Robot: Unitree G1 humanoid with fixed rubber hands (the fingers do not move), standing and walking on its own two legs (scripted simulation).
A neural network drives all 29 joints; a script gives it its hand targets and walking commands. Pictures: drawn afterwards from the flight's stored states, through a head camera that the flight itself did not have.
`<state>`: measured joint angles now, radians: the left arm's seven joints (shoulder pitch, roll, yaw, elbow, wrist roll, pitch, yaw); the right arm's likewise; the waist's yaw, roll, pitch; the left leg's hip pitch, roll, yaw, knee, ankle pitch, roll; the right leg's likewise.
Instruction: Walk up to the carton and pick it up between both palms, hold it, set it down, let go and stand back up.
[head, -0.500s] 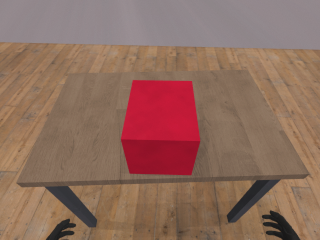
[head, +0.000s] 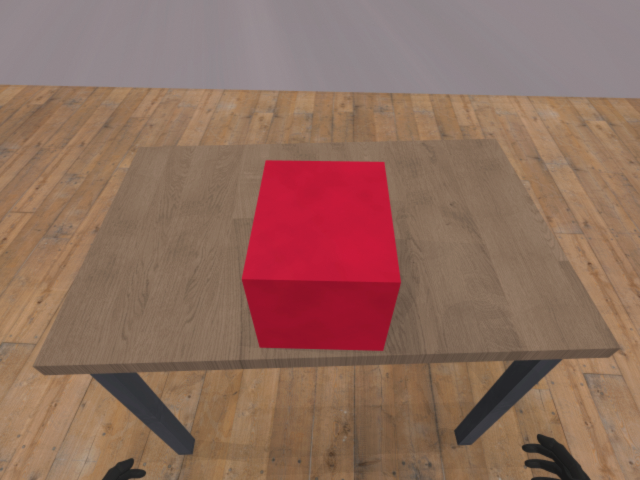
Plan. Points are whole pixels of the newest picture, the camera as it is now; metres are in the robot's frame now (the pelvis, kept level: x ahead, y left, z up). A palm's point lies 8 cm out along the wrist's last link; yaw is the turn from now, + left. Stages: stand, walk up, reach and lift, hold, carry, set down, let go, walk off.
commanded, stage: stand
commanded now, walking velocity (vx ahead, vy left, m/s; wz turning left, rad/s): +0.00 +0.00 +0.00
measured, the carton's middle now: (322, 253) +0.44 -0.02 +0.00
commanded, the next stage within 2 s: none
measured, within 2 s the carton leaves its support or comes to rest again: neither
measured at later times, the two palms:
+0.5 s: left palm out of the picture +0.10 +0.29 -0.10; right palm out of the picture +0.08 -0.30 -0.09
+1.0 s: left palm out of the picture +0.08 +0.29 -0.10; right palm out of the picture +0.07 -0.30 -0.09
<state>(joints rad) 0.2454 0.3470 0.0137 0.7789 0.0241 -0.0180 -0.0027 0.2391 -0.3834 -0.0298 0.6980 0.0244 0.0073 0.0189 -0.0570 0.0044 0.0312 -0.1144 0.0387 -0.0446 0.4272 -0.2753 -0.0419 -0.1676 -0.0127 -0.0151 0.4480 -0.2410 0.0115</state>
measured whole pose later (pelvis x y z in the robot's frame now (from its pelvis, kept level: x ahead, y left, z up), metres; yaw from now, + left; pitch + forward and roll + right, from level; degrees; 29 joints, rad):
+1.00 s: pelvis -0.01 +0.00 +0.00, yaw +0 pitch -3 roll +0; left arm 0.25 0.35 0.01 0.88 0.02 -0.02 0.00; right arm 0.24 -0.38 -0.01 0.80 0.02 0.01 0.02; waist -0.06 0.01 0.03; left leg -0.11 0.04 -0.04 0.43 -0.26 -0.04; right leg -0.16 -0.01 -0.02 0.44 -0.22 0.01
